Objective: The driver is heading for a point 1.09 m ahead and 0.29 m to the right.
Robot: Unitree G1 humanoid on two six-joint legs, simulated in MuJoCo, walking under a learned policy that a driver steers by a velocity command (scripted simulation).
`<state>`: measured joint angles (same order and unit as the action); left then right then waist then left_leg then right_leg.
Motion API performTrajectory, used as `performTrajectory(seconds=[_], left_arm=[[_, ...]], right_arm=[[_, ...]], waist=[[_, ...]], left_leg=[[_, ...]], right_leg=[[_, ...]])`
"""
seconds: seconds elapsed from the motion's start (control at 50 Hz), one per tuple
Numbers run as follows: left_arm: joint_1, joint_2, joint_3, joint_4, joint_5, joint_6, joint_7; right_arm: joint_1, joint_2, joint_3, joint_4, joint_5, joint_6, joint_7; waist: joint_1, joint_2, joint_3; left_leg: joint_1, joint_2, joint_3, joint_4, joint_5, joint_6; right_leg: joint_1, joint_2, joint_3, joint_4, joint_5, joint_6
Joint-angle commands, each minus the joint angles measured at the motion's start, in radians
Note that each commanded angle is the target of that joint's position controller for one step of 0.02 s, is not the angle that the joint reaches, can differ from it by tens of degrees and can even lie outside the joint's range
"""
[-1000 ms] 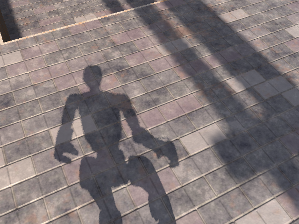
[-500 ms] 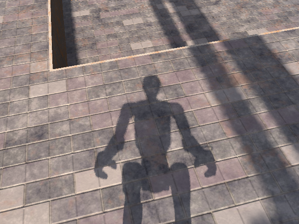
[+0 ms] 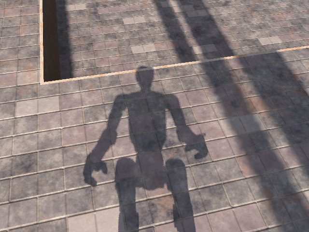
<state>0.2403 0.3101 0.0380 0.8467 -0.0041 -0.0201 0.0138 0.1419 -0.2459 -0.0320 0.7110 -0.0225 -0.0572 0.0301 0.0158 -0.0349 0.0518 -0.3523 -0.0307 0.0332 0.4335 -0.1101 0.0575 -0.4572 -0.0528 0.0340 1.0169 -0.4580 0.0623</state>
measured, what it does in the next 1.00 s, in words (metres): steps on the spot, turning right: right foot, then right foot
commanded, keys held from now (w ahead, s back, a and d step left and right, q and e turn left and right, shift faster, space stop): no key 0.10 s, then e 0.78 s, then no key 0.12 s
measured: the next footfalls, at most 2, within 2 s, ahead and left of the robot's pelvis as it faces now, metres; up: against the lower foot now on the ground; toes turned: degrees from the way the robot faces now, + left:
right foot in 0.18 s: +0.12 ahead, -0.15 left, +0.00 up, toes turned -1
right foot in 0.72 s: +0.09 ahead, -0.17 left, +0.00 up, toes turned -20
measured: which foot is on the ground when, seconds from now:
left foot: down 0.00-0.72, up 0.74-1.00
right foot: up 0.00-0.16, down 0.18-0.42, up 0.44-0.70, down 0.72-1.00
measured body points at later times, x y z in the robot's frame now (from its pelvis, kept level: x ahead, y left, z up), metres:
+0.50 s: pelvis +0.06 -0.01 -0.01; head +0.10 -0.01 +0.44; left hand +0.24 +0.25 -0.11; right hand +0.13 -0.31 -0.12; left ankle +0.07 +0.09 -0.74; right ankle +0.05 -0.13 -0.69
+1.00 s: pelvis +0.06 -0.06 +0.00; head +0.09 -0.10 +0.45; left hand +0.32 +0.13 -0.08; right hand +0.08 -0.39 -0.11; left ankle +0.14 +0.08 -0.68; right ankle +0.05 -0.15 -0.74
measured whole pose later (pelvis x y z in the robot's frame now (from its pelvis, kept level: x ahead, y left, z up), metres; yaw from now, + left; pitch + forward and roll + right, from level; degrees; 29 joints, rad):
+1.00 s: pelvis +0.06 -0.06 +0.00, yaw -25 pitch +2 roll +1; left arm 0.16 0.29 0.07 0.68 0.00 0.02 0.03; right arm 0.09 -0.31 -0.09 0.79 0.00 0.02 -0.04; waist 0.01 0.02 0.05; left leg -0.50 0.02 -0.05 0.92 -0.36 -0.08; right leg -0.30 0.06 0.07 0.45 -0.18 -0.06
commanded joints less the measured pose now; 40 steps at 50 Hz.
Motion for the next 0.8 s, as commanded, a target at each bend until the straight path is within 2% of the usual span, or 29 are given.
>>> performTrajectory(seconds=[0.02,0.06,0.12,0.14,0.18,0.2,0.22,0.24,0.26,0.3,0.34,0.38,0.4,0.42,0.44,0.46,0.48,0.5,0.52,0.56,0.6,0.66,0.68,0.7,0.72,0.74,0.76,0.78,0.8], left_arm=[[0.139,0.028,0.008,-0.01,0.012,0.021,0.017],[0.091,0.034,0.008,-0.016,0.015,0.026,0.019],[0.039,0.052,0.016,-0.023,0.013,0.038,0.017],[0.03,0.053,0.018,-0.025,0.015,0.038,0.015],[-0.025,0.089,0.026,-0.057,0.026,0.039,0.017],[-0.053,0.135,0.034,-0.082,0.023,0.037,0.021],[-0.094,0.195,0.051,-0.092,0.005,0.04,0.025],[-0.094,0.166,0.055,-0.095,-0.005,0.042,0.021],[-0.085,0.141,0.051,-0.097,0.001,0.04,0.019],[-0.076,0.14,0.056,-0.106,0.003,0.031,0.015],[-0.078,0.14,0.061,-0.12,-0.002,0.026,0.018],[-0.095,0.127,0.061,-0.144,-0.009,0.031,0.022],[-0.114,0.11,0.057,-0.159,-0.013,0.035,0.023],[-0.121,0.084,0.052,-0.171,-0.015,0.041,0.022],[-0.104,0.067,0.05,-0.181,-0.008,0.045,0.017],[-0.11,0.102,0.066,-0.184,-0.001,0.048,0.012],[-0.103,0.115,0.078,-0.178,-0.01,0.055,0.009],[-0.088,0.092,0.075,-0.171,-0.019,0.066,0.009],[-0.1,0.072,0.068,-0.173,-0.02,0.073,0.01],[-0.126,0.041,0.056,-0.188,-0.019,0.075,-0.001],[-0.153,0.029,0.049,-0.214,-0.022,0.073,-0.019],[-0.13,0.057,0.063,-0.231,-0.022,0.084,-0.039],[-0.099,0.062,0.07,-0.224,-0.02,0.089,-0.042],[-0.06,0.081,0.081,-0.213,-0.016,0.092,-0.037],[-0.004,0.15,0.108,-0.205,-0.011,0.091,-0.02],[0.037,0.283,0.135,-0.22,0.003,0.086,0.001],[0.053,0.253,0.119,-0.23,0.035,0.055,-0.014],[0.012,0.225,0.109,-0.232,0.03,0.03,-0.023],[-0.041,0.198,0.103,-0.23,0.012,0.016,-0.017]], right_arm=[[-0.073,-0.117,-0.03,-0.039,-0.01,-0.018,-0.003],[-0.055,-0.127,-0.032,-0.011,-0.006,-0.011,-0.012],[-0.047,-0.128,-0.027,0.025,-0.002,0.004,-0.019],[-0.057,-0.124,-0.024,0.031,0.002,0.008,-0.021],[-0.017,-0.12,-0.022,0.057,0.009,0.015,-0.029],[0.029,-0.126,-0.026,0.066,0.001,0.018,-0.036],[0.085,-0.13,-0.031,0.065,-0.003,0.022,-0.044],[0.05,-0.128,-0.032,0.064,-0.004,0.029,-0.058],[0.028,-0.127,-0.037,0.056,0.004,0.037,-0.068],[0.028,-0.118,-0.044,0.047,0.009,0.055,-0.08],[0.042,-0.113,-0.05,0.041,0.008,0.059,-0.078],[0.059,-0.13,-0.062,0.041,0.009,0.058,-0.074],[0.078,-0.151,-0.072,0.045,0.008,0.06,-0.073],[0.106,-0.178,-0.082,0.052,0.004,0.064,-0.074],[0.094,-0.196,-0.086,0.049,-0.001,0.065,-0.076],[0.089,-0.174,-0.075,0.031,-0.006,0.058,-0.08],[0.054,-0.165,-0.07,0.013,-0.007,0.051,-0.083],[-0.008,-0.172,-0.072,0.001,0.001,0.046,-0.083],[-0.033,-0.183,-0.077,0.002,0.01,0.044,-0.083],[-0.022,-0.196,-0.083,0.018,0.009,0.054,-0.087],[-0.007,-0.21,-0.089,0.029,0.014,0.066,-0.086],[0.002,-0.236,-0.098,0.044,0.038,0.07,-0.073],[-0.016,-0.235,-0.098,0.047,0.05,0.069,-0.068],[0.003,-0.215,-0.095,0.062,0.056,0.066,-0.061],[0.053,-0.181,-0.087,0.081,0.039,0.061,-0.051],[0.008,-0.118,-0.062,0.026,-0.019,0.055,-0.044],[-0.071,-0.141,-0.067,-0.002,-0.005,0.053,-0.049],[-0.101,-0.171,-0.076,-0.004,0.026,0.059,-0.054],[-0.096,-0.164,-0.077,0.001,0.033,0.061,-0.062]], waist=[[0.056,0.156,-0.171],[0.033,0.155,-0.187],[0.021,0.14,-0.153],[0.028,0.134,-0.133],[0.016,0.103,-0.076],[-0.019,0.033,-0.059],[-0.077,-0.1,-0.048],[-0.044,-0.135,-0.045],[-0.036,-0.145,-0.047],[-0.032,-0.167,-0.059],[-0.031,-0.161,-0.103],[-0.035,-0.088,-0.138],[-0.044,-0.008,-0.144],[-0.054,0.109,-0.137],[-0.048,0.246,-0.14],[-0.055,0.214,-0.145],[-0.039,0.128,-0.135],[-0.01,0.105,-0.104],[-0.012,0.123,-0.078],[-0.034,0.153,-0.08],[-0.053,0.181,-0.107],[-0.04,0.2,-0.131],[-0.015,0.195,-0.131],[0.002,0.165,-0.135],[0.013,0.032,-0.159],[0.009,-0.281,-0.16],[0.068,-0.176,-0.27],[0.056,-0.087,-0.224],[0.023,-0.075,-0.166]], left_leg=[[0.026,0.23,-0.13,-0.141,0.55,0.188],[0.037,0.232,-0.129,-0.151,0.435,0.183],[0.015,0.235,-0.149,-0.171,0.091,0.16],[-0.003,0.222,-0.144,-0.165,-0.042,0.139],[-0.002,0.182,-0.136,-0.128,-0.206,0.073],[0.006,0.14,-0.108,-0.07,-0.258,0.033],[0.003,0.063,-0.039,-0.034,-0.279,-0.004],[0.061,0.022,0.031,0.031,-0.23,-0.031],[0.085,0.009,0.045,0.083,-0.19,-0.037],[0.089,0.006,0.034,0.136,-0.16,-0.031],[0.097,0.015,0.014,0.143,-0.13,-0.019],[0.184,0.059,-0.011,0.101,-0.056,0.004],[0.242,0.119,-0.05,0.045,-0.001,0.031],[0.299,0.237,-0.139,-0.031,0.098,0.086],[0.321,0.408,-0.276,-0.096,0.252,0.183],[0.33,0.501,-0.332,-0.113,0.382,0.259],[0.316,0.493,-0.292,-0.11,0.409,0.263],[0.301,0.442,-0.206,-0.109,0.36,0.22],[0.294,0.402,-0.139,-0.113,0.335,0.185],[0.279,0.34,-0.018,-0.099,0.353,0.155],[0.281,0.327,0.05,-0.077,0.384,0.14],[0.301,0.361,0.064,-0.027,0.363,0.116],[0.277,0.359,0.082,0.013,0.327,0.088],[0.228,0.335,0.112,0.084,0.257,0.042],[0.103,0.269,0.171,0.25,0.097,-0.033],[-0.242,0.123,0.207,0.584,-0.52,-0.138],[-0.303,0.059,-0.022,0.773,-0.632,-0.147],[-0.331,0.074,-0.071,0.823,-0.564,-0.132],[-0.344,0.088,-0.088,0.796,-0.468,-0.116]], right_leg=[[0.159,-0.029,0.006,-0.157,0.101,0.017],[0.196,-0.024,0.004,-0.258,0.199,0.009],[0.247,-0.019,0.003,-0.368,0.265,-0.014],[0.278,-0.012,-0.009,-0.427,0.298,-0.029],[0.274,-0.025,0.013,-0.519,0.37,-0.064],[0.257,-0.071,0.068,-0.54,0.499,-0.092],[0.213,-0.093,0.125,-0.549,0.458,-0.14],[0.139,-0.09,0.161,-0.599,0.34,-0.161],[0.112,-0.104,0.212,-0.631,0.313,-0.173],[0.111,-0.121,0.277,-0.633,0.38,-0.196],[0.141,-0.118,0.3,-0.597,0.465,-0.205],[0.082,-0.075,0.263,-0.531,0.478,-0.174],[0.015,-0.028,0.202,-0.453,0.433,-0.135],[-0.08,0.038,0.099,-0.328,0.32,-0.083],[-0.148,0.074,0.006,-0.163,0.017,-0.047],[-0.203,0.032,0.022,0.058,-0.165,-0.024],[-0.218,0.013,0.05,0.163,-0.157,-0.017],[-0.222,-0.013,0.056,0.135,-0.099,-0.009],[-0.22,-0.026,0.038,0.073,-0.04,0.0],[-0.137,-0.017,-0.026,-0.044,0.032,0.015],[-0.034,0.001,-0.075,-0.185,0.069,0.005],[0.067,0.025,-0.121,-0.348,0.132,-0.033],[0.131,0.038,-0.14,-0.442,0.204,-0.057],[0.227,0.061,-0.136,-0.536,0.296,-0.09],[0.391,0.019,-0.028,-0.601,0.569,-0.142],[0.574,-0.256,0.362,-0.588,1.042,-0.299],[0.521,-0.357,0.507,-0.627,0.962,-0.46],[0.488,-0.311,0.421,-0.654,0.853,-0.437],[0.437,-0.251,0.349,-0.663,0.734,-0.376]])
